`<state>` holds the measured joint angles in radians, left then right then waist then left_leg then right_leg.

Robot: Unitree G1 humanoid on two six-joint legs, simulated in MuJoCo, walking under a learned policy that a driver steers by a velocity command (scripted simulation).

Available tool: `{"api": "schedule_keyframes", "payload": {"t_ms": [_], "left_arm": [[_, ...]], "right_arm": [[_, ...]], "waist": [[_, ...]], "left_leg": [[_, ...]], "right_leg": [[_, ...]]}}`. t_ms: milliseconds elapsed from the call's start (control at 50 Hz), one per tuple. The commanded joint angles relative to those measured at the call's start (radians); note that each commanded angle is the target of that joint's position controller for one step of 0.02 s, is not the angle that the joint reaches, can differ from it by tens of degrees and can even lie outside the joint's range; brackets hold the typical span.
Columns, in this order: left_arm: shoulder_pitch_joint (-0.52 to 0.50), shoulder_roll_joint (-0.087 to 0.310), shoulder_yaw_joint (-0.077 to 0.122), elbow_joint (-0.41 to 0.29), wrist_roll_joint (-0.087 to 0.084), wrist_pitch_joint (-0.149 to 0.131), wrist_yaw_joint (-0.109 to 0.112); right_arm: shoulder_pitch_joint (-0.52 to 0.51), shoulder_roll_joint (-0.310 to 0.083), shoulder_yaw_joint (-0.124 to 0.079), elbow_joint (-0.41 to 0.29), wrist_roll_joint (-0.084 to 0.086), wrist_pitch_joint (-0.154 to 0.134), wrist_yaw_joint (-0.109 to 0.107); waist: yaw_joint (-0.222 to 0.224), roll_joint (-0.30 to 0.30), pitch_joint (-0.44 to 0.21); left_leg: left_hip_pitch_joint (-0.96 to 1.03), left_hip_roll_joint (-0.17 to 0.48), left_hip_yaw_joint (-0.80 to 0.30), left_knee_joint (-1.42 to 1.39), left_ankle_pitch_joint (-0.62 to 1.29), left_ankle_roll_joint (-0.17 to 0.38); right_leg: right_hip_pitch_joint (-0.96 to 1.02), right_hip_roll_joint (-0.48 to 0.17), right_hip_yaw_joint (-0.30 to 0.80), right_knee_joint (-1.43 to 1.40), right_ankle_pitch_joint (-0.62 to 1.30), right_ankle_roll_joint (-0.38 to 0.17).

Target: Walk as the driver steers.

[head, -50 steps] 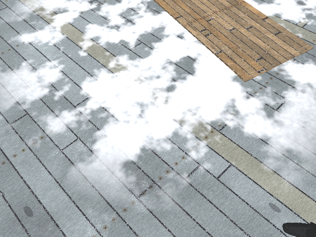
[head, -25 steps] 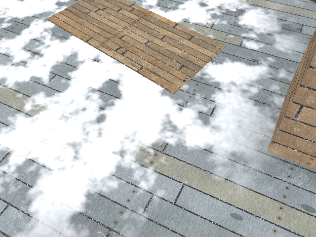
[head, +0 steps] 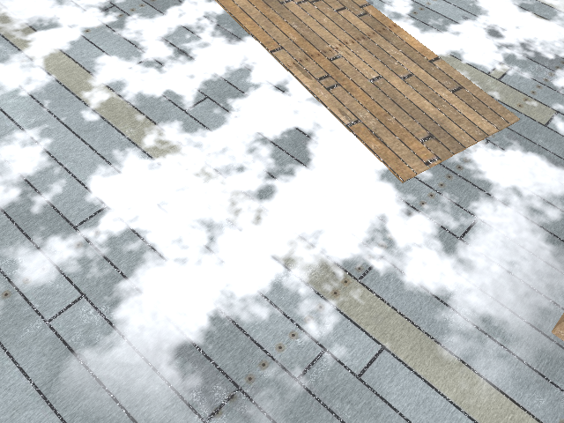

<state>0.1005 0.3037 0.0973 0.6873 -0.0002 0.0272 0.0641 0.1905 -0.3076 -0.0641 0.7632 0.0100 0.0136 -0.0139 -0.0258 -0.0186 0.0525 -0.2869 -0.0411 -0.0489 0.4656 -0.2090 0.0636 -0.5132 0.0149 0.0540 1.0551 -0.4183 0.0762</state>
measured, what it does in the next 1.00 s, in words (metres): steps on the spot: right foot, then left foot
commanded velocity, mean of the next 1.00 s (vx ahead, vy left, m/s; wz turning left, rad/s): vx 0.00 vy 0.00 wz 0.25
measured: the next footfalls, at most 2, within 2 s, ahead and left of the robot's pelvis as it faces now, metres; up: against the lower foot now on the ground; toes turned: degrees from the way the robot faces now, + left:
right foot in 0.26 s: +0.07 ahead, -0.15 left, +0.00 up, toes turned +14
left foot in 0.58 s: -0.01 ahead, +0.10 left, +0.00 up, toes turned +11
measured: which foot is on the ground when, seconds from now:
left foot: down 0.00-0.26, up 0.28-0.56, down 0.58-1.00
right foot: up 0.00-0.24, down 0.26-1.00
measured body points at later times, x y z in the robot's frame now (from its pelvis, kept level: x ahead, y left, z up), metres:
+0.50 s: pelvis +0.00 -0.04 +0.00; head +0.04 -0.05 +0.45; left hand +0.06 +0.26 -0.10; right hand +0.21 -0.28 -0.12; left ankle -0.05 +0.10 -0.70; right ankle +0.03 -0.16 -0.74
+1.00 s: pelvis +0.00 +0.00 +0.00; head +0.00 +0.00 +0.44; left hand +0.01 +0.29 -0.13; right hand +0.17 -0.22 -0.13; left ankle -0.05 +0.10 -0.74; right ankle +0.03 -0.16 -0.74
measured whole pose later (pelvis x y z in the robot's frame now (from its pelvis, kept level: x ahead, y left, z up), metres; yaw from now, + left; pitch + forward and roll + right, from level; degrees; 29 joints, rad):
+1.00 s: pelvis +0.00 +0.00 +0.00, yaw +14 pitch -1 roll +0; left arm 0.21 0.28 0.04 0.91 0.01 -0.01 0.04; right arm 0.19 -0.23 -0.02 0.84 -0.01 0.01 -0.01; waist 0.02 0.00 0.03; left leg -0.17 -0.04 -0.05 0.49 -0.29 0.02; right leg -0.18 -0.06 0.03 0.46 -0.25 0.07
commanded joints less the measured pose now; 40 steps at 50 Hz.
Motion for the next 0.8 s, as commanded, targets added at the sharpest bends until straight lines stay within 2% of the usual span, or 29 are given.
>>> {"api": "schedule_keyframes", "payload": {"t_ms": [20, 80, 160, 180, 220, 240, 260, 280, 300, 320, 340, 360, 400, 440, 480, 500, 540, 560, 580, 600, 620, 640, 660, 700, 800], "left_arm": [[-0.023, 0.048, 0.009, -0.066, -0.003, -0.023, -0.003], [-0.026, 0.054, 0.008, -0.063, -0.005, -0.032, -0.015], [0.001, 0.075, 0.015, -0.055, -0.012, -0.051, -0.032], [0.016, 0.077, 0.016, -0.052, -0.013, -0.057, -0.038], [0.080, 0.076, 0.021, -0.030, -0.013, -0.068, -0.047], [0.111, 0.106, 0.030, -0.020, -0.005, -0.070, -0.047], [0.105, 0.169, 0.038, -0.034, 0.014, -0.064, -0.042], [0.085, 0.208, 0.041, -0.040, 0.051, -0.059, -0.047], [0.055, 0.163, 0.029, -0.059, 0.047, -0.065, -0.046], [0.009, 0.117, 0.015, -0.064, 0.032, -0.067, -0.042], [-0.019, 0.101, 0.008, -0.066, 0.017, -0.066, -0.042], [-0.020, 0.091, 0.003, -0.060, 0.003, -0.065, -0.040], [0.011, 0.083, -0.005, -0.042, 0.003, -0.059, -0.038], [0.027, 0.081, -0.007, -0.031, 0.008, -0.052, -0.034], [0.043, 0.107, -0.003, -0.022, 0.007, -0.041, -0.036], [0.060, 0.122, 0.000, -0.014, 0.004, -0.036, -0.037], [0.055, 0.120, -0.007, -0.005, -0.010, -0.030, -0.041], [0.094, 0.105, -0.015, 0.013, -0.016, -0.035, -0.043], [0.124, 0.085, -0.025, 0.021, 0.001, -0.049, -0.049], [0.160, 0.044, -0.038, 0.012, 0.027, -0.066, -0.058], [0.107, 0.041, -0.044, 0.015, 0.035, -0.068, -0.054], [0.064, 0.064, -0.039, 0.020, 0.031, -0.066, -0.052], [0.049, 0.070, -0.036, 0.029, 0.025, -0.062, -0.048], [0.067, 0.072, -0.035, 0.041, 0.018, -0.050, -0.040], [0.090, 0.066, -0.035, 0.092, 0.013, -0.047, -0.034]], "right_arm": [[-0.013, -0.171, -0.046, -0.071, 0.005, 0.001, -0.019], [-0.031, -0.185, -0.053, -0.088, 0.003, 0.012, -0.019], [-0.060, -0.186, -0.057, -0.107, 0.005, 0.023, -0.008], [-0.069, -0.184, -0.056, -0.112, 0.009, 0.027, -0.007], [-0.102, -0.172, -0.053, -0.126, 0.022, 0.035, -0.011], [-0.085, -0.143, -0.044, -0.130, 0.020, 0.036, -0.016], [-0.027, -0.083, -0.028, -0.129, 0.002, 0.034, -0.015], [-0.038, -0.119, -0.041, -0.155, 0.004, 0.021, -0.014], [-0.015, -0.180, -0.060, -0.137, -0.007, 0.012, -0.014], [-0.002, -0.200, -0.072, -0.112, 0.002, 0.015, -0.012], [0.015, -0.175, -0.070, -0.086, 0.002, 0.025, -0.016], [0.012, -0.153, -0.064, -0.082, -0.002, 0.032, -0.019], [-0.012, -0.099, -0.045, -0.092, 0.003, 0.034, -0.014], [-0.044, -0.061, -0.026, -0.107, 0.003, 0.030, -0.010], [-0.073, -0.037, -0.011, -0.118, 0.000, 0.027, -0.002], [-0.071, -0.051, -0.013, -0.116, 0.003, 0.025, 0.000], [-0.010, -0.059, -0.017, -0.084, 0.003, 0.023, 0.005], [0.002, -0.072, -0.018, -0.077, -0.006, 0.022, 0.005], [0.015, -0.119, -0.023, -0.083, -0.014, 0.023, -0.002], [-0.008, -0.192, -0.036, -0.083, -0.023, 0.027, -0.010], [-0.042, -0.100, -0.015, -0.082, -0.027, 0.022, 0.000], [-0.061, -0.056, -0.002, -0.084, -0.032, 0.014, 0.007], [-0.049, -0.061, -0.003, -0.072, -0.036, 0.007, 0.007], [-0.040, -0.073, -0.001, -0.057, -0.029, -0.009, 0.007], [-0.021, -0.054, 0.008, -0.029, -0.024, -0.018, 0.002]], "waist": [[0.002, 0.131, -0.146], [-0.007, 0.165, -0.128], [-0.007, 0.190, -0.120], [0.000, 0.191, -0.123], [0.045, 0.182, -0.131], [0.045, 0.144, -0.151], [0.002, -0.064, -0.175], [-0.011, -0.251, -0.115], [-0.005, -0.180, -0.115], [-0.019, -0.126, -0.095], [-0.027, -0.099, -0.079], [-0.015, -0.103, -0.068], [0.002, -0.119, -0.075], [0.021, -0.148, -0.106], [0.047, -0.181, -0.117], [0.056, -0.187, -0.119], [0.022, -0.165, -0.112], [0.019, -0.137, -0.104], [0.034, -0.061, -0.133], [0.095, 0.142, -0.152], [0.067, 0.163, -0.154], [0.052, 0.127, -0.117], [0.036, 0.110, -0.100], [0.042, 0.127, -0.054], [0.039, 0.084, -0.039]], "left_leg": [[0.212, 0.223, -0.272, -0.111, 0.321, 0.160], [0.143, 0.215, -0.316, -0.121, 0.193, 0.163], [0.104, 0.207, -0.403, -0.103, 0.187, 0.158], [0.108, 0.202, -0.424, -0.090, 0.205, 0.151], [0.080, 0.160, -0.430, -0.039, 0.203, 0.106], [0.029, 0.122, -0.392, 0.016, 0.103, 0.059], [-0.078, 0.014, -0.252, 0.220, -0.175, -0.003], [-0.250, -0.098, -0.107, 0.416, -0.449, -0.055], [-0.253, -0.041, -0.139, 0.608, -0.439, -0.088], [-0.255, -0.033, -0.141, 0.682, -0.371, -0.103], [-0.259, -0.030, -0.133, 0.705, -0.318, -0.121], [-0.276, -0.032, -0.135, 0.716, -0.273, -0.137], [-0.239, -0.028, -0.096, 0.631, -0.233, -0.157], [-0.175, 0.008, -0.050, 0.457, -0.232, -0.167], [-0.075, 0.031, 0.006, 0.287, -0.259, -0.162], [-0.042, 0.026, 0.026, 0.219, -0.234, -0.159], [0.077, 0.015, 0.056, -0.029, -0.037, -0.130], [0.155, 0.023, 0.034, -0.147, 0.078, -0.101], [0.269, 0.107, -0.070, -0.135, 0.236, -0.066], [0.272, 0.206, -0.167, -0.065, 0.361, 0.009], [0.142, 0.217, -0.177, -0.077, 0.214, 0.063], [0.111, 0.174, -0.154, -0.089, 0.093, 0.042], [0.095, 0.144, -0.134, -0.095, 0.046, 0.015], [0.063, 0.132, -0.128, -0.101, 0.050, -0.007], [0.064, 0.116, -0.116, -0.094, 0.072, -0.012]], "right_leg": [[-0.058, -0.003, 0.028, -0.135, 0.059, 0.017], [0.026, 0.008, 0.030, -0.258, 0.066, 0.019], [0.121, 0.029, 0.030, -0.394, 0.057, 0.002], [0.147, 0.033, 0.028, -0.447, 0.071, -0.006], [0.265, 0.035, 0.009, -0.656, 0.215, -0.032], [0.359, -0.041, 0.049, -0.710, 0.302, -0.061], [0.447, -0.250, 0.250, -0.745, 0.430, -0.142], [0.386, -0.393, 0.465, -0.768, 0.562, -0.318], [0.345, -0.420, 0.471, -0.774, 0.524, -0.378], [0.330, -0.354, 0.366, -0.760, 0.482, -0.340], [0.330, -0.287, 0.277, -0.746, 0.438, -0.293], [0.343, -0.263, 0.242, -0.737, 0.457, -0.281], [0.355, -0.221, 0.165, -0.728, 0.530, -0.281], [0.396, -0.211, 0.131, -0.707, 0.552, -0.281], [0.385, -0.214, 0.124, -0.695, 0.560, -0.284], [0.386, -0.222, 0.137, -0.686, 0.566, -0.289], [0.353, -0.213, 0.131, -0.652, 0.561, -0.266], [0.317, -0.198, 0.123, -0.645, 0.524, -0.223], [0.248, -0.168, 0.094, -0.609, 0.437, -0.155], [0.203, -0.076, -0.002, -0.573, 0.272, -0.085], [0.300, -0.071, -0.020, -0.606, 0.180, -0.041], [0.322, -0.067, -0.025, -0.607, 0.223, -0.025], [0.325, -0.060, -0.033, -0.596, 0.248, -0.024], [0.323, -0.066, -0.026, -0.602, 0.275, -0.028], [0.332, -0.070, -0.026, -0.617, 0.296, -0.023]]}}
